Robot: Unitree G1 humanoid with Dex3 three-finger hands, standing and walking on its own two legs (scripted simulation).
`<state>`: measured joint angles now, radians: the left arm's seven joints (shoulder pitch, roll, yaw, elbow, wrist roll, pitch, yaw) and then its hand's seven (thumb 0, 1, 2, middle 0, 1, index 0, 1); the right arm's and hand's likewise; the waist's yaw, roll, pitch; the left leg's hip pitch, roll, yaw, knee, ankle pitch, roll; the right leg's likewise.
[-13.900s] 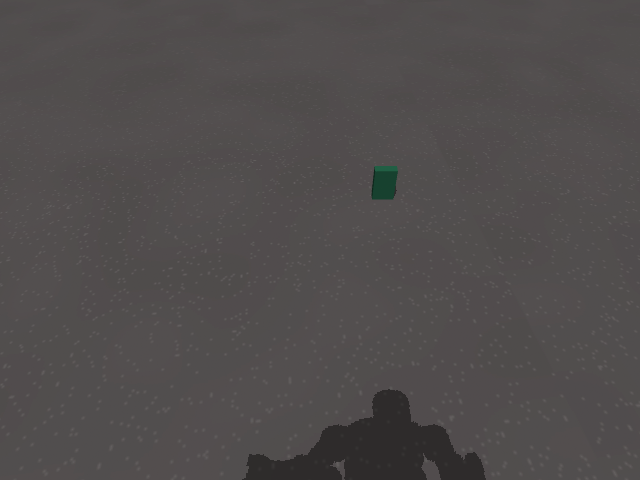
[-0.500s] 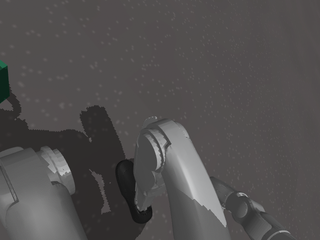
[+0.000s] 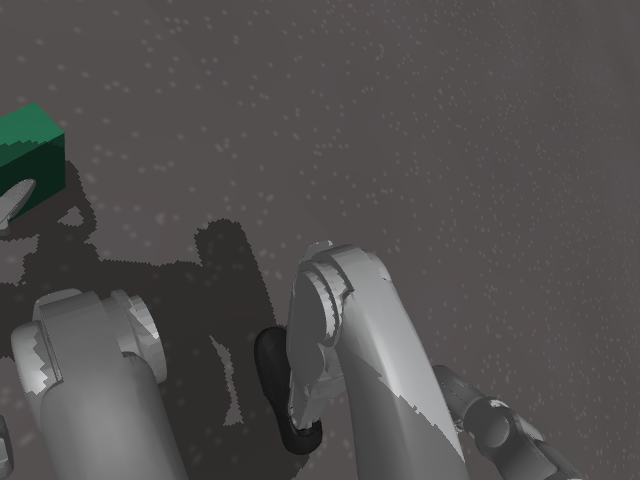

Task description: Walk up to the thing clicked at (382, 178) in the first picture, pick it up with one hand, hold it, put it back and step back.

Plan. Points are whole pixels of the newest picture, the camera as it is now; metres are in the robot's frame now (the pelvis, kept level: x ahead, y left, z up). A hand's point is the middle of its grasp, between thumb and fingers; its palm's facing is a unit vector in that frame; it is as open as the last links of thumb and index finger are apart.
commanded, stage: settle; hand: left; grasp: from the side
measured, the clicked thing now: (10, 175) +0.46 +0.24 -0.17
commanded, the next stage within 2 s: lift in 1.42 s
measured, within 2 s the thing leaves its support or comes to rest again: neither
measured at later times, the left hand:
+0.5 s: hand out of the picture +0.43 +0.28 -0.03, palm faces +0.23 -0.97 -0.07, open 8.2 cm
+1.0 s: hand out of the picture +0.44 +0.26 +0.03, palm faces +0.22 -0.97 -0.05, open 8.3 cm
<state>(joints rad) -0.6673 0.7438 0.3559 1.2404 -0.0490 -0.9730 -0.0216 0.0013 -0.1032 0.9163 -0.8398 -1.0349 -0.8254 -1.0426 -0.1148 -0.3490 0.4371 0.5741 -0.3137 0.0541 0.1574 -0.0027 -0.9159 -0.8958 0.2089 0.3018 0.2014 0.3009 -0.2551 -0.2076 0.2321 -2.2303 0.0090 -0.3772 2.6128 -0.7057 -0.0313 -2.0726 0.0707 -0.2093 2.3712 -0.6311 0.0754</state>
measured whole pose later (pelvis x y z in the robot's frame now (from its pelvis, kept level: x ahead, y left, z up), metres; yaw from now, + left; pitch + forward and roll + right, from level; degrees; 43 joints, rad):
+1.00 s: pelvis +0.02 -0.02 +0.06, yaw +9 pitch +31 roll -7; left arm -0.63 0.44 0.34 0.86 -0.12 -0.57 -0.18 -0.01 -0.31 1.03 -0.95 -1.17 -0.94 -1.17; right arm 0.07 -0.30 0.09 0.61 -0.08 0.08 0.07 0.00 -0.91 -0.89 0.21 0.30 0.20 0.30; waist -0.13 -0.01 -0.09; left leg -2.20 0.03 -0.17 2.34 -0.70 -0.05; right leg -2.13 0.01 -0.07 2.27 -0.69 0.03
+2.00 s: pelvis +0.02 -0.02 +0.13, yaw +12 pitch +33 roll -4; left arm -0.56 0.37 0.32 0.75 -0.16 -0.49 -0.25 -0.01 -0.42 1.14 -0.97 -1.28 -0.95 -1.25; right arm 0.13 -0.28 0.02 0.60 -0.01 0.04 0.03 0.01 -0.93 -0.89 0.21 0.30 0.20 0.30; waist -0.09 0.02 -0.18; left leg -2.02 0.04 -0.10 2.12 -0.68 -0.03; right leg -1.97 -0.01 -0.03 2.08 -0.69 0.03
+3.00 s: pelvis +0.07 -0.01 +0.37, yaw +15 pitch +18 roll -2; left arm -0.18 0.25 0.16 0.37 -0.20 -0.27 -0.18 -0.01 -0.42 1.14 -0.97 -1.28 -0.96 -1.24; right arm 0.21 -0.24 -0.01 0.61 0.04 -0.04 -0.04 0.01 -0.91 -0.89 0.21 0.30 0.20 0.30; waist -0.03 0.03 -0.13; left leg -1.03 0.05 -0.04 1.26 -0.54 -0.02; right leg -0.98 -0.02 -0.03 1.22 -0.54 0.02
